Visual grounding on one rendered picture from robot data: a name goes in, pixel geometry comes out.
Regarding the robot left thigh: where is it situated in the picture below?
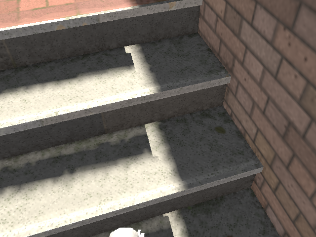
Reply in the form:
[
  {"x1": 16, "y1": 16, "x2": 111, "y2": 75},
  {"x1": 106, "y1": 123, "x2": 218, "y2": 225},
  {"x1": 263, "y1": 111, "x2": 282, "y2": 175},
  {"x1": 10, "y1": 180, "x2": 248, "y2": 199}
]
[{"x1": 110, "y1": 227, "x2": 145, "y2": 237}]

